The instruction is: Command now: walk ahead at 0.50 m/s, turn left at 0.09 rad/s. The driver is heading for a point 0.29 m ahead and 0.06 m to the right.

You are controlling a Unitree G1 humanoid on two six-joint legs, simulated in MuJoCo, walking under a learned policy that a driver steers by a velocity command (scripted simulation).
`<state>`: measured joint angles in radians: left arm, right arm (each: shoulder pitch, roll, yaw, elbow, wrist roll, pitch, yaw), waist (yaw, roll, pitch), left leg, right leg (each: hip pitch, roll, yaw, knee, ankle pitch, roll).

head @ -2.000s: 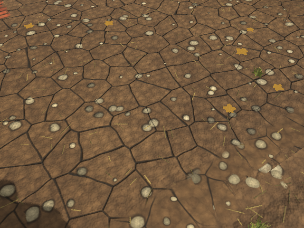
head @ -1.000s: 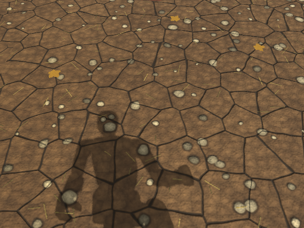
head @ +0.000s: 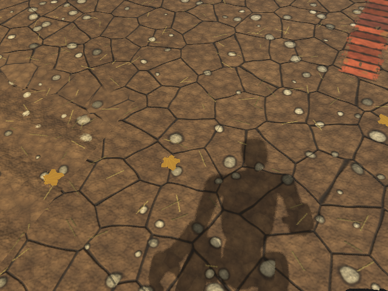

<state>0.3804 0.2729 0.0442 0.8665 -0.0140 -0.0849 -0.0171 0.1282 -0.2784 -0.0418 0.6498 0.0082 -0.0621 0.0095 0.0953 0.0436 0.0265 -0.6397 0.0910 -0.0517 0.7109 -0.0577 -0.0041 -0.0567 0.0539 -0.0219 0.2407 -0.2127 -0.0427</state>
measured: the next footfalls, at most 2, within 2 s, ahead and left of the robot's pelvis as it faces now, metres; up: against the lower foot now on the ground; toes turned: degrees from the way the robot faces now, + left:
left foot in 0.16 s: +0.28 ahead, +0.14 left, +0.00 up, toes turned +1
right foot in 0.56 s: +0.32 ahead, -0.09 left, +0.00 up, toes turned +0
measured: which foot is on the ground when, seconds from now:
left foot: up 0.00-0.14, down 0.16-1.00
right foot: down 0.00-0.16, up 0.18-0.54, down 0.56-1.00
